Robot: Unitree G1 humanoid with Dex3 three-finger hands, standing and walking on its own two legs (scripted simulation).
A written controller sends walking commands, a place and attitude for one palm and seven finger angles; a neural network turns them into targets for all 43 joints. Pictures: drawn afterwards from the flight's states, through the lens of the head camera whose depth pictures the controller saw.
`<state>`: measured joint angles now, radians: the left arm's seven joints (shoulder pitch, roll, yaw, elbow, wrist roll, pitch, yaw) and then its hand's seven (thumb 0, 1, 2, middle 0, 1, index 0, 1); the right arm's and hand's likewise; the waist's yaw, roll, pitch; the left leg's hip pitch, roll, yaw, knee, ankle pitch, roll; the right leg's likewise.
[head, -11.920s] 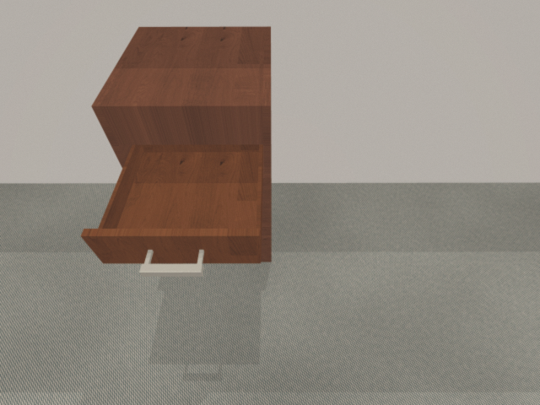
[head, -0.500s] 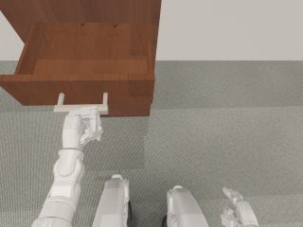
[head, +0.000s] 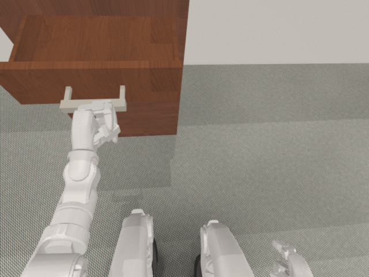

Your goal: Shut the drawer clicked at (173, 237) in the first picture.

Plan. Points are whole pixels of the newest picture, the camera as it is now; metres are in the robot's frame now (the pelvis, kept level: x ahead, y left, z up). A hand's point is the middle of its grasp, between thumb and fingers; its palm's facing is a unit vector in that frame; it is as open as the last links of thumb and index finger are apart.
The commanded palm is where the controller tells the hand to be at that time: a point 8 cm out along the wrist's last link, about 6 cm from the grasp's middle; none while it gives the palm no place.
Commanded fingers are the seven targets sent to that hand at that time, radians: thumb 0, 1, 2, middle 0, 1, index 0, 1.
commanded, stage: push the drawer shut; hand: left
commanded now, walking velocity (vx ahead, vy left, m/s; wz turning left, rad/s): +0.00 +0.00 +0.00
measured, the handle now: (95, 98) +0.49 +0.21 +0.01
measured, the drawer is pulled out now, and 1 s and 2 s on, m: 0.15 0.01 0.00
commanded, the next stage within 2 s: pull the fist back off the drawer in 1.62 s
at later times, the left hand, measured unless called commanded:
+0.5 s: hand (118, 99) +0.49 +0.16 +0.01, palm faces +0.08 -1.00 -0.05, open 3.1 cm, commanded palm +0.48 +0.19 +0.01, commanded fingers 0.00 0.90 0.90 -1.40 -1.60 -1.40 -1.60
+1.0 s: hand (119, 74) +0.56 +0.16 +0.01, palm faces +0.08 -1.00 -0.05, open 3.0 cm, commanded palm +0.54 +0.19 +0.01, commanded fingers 0.00 0.90 0.90 -1.40 -1.60 -1.40 -1.60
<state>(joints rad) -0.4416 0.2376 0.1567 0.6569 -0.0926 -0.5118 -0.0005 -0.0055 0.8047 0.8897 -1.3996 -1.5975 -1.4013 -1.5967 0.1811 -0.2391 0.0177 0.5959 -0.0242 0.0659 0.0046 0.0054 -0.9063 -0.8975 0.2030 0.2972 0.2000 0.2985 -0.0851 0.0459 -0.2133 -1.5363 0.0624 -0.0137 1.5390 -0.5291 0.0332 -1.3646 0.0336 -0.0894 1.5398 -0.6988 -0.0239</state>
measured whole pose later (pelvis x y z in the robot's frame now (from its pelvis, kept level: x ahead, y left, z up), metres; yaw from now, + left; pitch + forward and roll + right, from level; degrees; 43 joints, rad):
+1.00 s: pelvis +0.00 +0.00 -0.02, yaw -3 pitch +35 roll -6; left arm -0.99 0.48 0.40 1.09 0.00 -0.47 -0.06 -0.02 0.82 0.88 -1.40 -1.60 -1.40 -1.60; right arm 0.28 -0.25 0.05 0.61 -0.06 0.15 0.04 0.00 -0.91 -0.90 0.20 0.30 0.20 0.30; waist -0.19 0.06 -0.17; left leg -1.70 0.09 -0.03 1.62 -0.55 0.03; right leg -1.52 0.07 -0.10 1.60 -0.70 -0.03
